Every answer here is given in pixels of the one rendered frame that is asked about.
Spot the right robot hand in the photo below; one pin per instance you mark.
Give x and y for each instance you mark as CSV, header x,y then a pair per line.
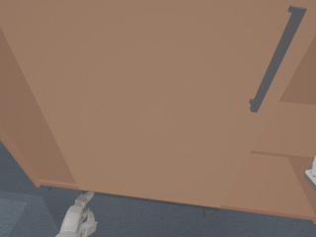
x,y
310,175

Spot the handle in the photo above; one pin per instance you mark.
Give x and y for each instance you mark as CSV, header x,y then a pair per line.
x,y
297,14

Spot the left robot hand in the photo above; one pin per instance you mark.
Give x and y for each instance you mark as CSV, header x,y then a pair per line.
x,y
73,220

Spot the wardrobe door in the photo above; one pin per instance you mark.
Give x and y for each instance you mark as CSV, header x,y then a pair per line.
x,y
150,98
22,119

